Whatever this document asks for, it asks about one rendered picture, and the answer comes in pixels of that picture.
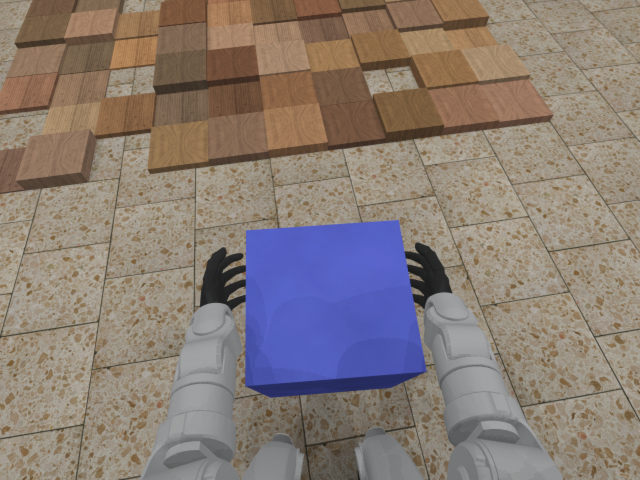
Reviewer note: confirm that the robot right hand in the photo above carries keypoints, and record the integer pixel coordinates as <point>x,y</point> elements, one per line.
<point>432,273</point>

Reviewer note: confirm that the right robot shin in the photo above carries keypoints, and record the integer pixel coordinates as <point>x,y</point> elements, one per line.
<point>374,432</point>

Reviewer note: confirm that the left robot shin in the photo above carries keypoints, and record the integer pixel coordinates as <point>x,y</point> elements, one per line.
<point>282,438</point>

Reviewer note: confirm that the right robot forearm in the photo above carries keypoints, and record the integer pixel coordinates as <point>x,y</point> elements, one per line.
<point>476,399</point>

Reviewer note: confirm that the robot left hand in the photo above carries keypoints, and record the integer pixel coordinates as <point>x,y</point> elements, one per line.
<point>213,290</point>

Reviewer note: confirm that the left robot upper arm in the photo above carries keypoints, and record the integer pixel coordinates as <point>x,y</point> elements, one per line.
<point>211,468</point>

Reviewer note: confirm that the carton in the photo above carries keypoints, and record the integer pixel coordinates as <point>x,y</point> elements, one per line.
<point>329,308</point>

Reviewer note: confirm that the right robot upper arm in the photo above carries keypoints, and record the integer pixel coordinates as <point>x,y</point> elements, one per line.
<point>479,459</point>

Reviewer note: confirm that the left robot forearm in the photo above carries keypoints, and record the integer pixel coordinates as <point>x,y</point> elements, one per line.
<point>199,419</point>

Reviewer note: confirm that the robot shin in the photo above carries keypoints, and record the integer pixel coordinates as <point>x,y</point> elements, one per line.
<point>282,438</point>
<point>374,432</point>

